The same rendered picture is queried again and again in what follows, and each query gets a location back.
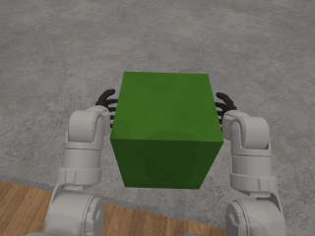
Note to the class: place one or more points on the robot right upper arm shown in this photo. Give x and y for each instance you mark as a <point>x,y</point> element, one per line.
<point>253,218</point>

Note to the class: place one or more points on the left robot forearm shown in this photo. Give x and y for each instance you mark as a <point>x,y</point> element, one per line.
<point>83,144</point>

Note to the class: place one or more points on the carton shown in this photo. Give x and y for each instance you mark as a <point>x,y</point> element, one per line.
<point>166,132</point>

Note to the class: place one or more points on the robot left hand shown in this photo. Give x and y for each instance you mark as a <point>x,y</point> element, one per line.
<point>103,101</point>

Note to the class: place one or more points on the right robot forearm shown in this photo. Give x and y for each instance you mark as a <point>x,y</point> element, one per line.
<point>250,144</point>

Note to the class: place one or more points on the robot left upper arm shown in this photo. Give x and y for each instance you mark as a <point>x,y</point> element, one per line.
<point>74,214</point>

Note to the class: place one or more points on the robot right hand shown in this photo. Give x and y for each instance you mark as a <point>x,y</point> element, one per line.
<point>225,107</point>

